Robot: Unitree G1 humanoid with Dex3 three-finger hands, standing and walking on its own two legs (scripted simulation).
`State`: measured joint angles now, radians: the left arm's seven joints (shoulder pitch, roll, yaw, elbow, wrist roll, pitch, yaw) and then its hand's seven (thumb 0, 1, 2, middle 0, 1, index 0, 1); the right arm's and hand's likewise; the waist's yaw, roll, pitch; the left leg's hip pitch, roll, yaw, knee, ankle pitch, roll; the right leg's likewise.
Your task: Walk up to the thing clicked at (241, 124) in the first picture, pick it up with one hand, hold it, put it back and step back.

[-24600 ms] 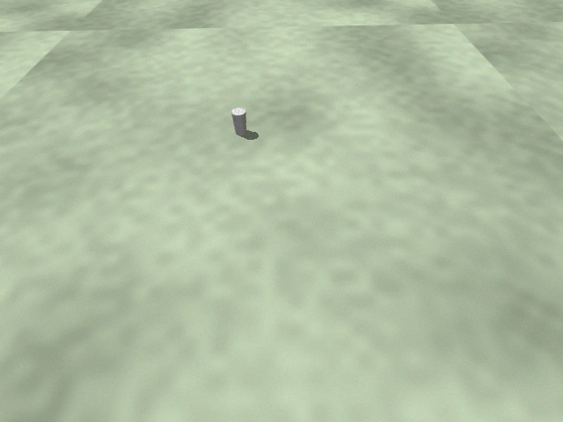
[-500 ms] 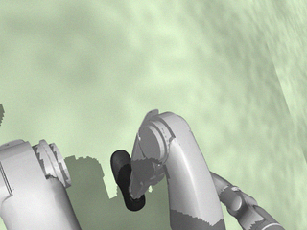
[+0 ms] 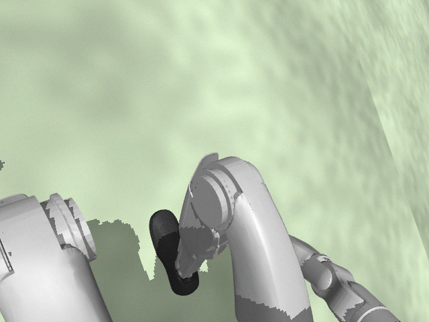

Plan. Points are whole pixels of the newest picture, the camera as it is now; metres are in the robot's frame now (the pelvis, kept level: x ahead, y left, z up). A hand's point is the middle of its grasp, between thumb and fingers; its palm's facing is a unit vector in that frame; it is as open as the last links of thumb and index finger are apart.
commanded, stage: open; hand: left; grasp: from the side
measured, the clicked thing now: out of the picture +0.44 +0.33 -0.21
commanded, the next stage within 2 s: withdraw in 0.20 s
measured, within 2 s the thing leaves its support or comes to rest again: rests again in 0.82 s
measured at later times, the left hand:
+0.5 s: hand out of the picture +0.44 +0.35 -0.16, palm faces +0.55 -0.84 +0.01, open 16.6 cm
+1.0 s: hand out of the picture +0.37 +0.43 -0.05, palm faces +0.44 -0.85 -0.27, open 17.4 cm
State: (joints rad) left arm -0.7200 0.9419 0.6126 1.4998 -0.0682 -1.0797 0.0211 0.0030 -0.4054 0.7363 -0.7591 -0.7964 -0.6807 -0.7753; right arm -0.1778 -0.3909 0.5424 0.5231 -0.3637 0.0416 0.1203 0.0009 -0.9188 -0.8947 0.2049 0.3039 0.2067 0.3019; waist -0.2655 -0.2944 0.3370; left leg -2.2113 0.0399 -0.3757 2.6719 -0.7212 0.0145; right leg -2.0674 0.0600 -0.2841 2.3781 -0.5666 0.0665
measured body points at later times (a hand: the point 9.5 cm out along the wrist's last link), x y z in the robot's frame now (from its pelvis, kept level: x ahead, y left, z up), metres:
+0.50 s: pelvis +0.00 +0.00 +0.00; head +0.23 +0.20 +0.33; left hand +0.40 +0.39 -0.16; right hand +0.17 -0.24 -0.02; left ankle +0.08 +0.12 -0.25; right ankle +0.15 -0.12 -0.25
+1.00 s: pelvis +0.01 -0.01 +0.05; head +0.19 +0.16 +0.42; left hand +0.34 +0.48 -0.03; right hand +0.20 -0.24 -0.02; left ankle +0.08 +0.12 -0.25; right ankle +0.15 -0.12 -0.25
